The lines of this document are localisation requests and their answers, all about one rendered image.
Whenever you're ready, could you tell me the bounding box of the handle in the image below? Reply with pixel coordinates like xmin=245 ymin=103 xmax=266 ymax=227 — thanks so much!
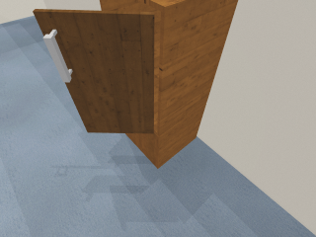
xmin=43 ymin=29 xmax=73 ymax=83

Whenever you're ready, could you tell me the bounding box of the cupboard door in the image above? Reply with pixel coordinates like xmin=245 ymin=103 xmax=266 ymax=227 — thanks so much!
xmin=33 ymin=9 xmax=155 ymax=134

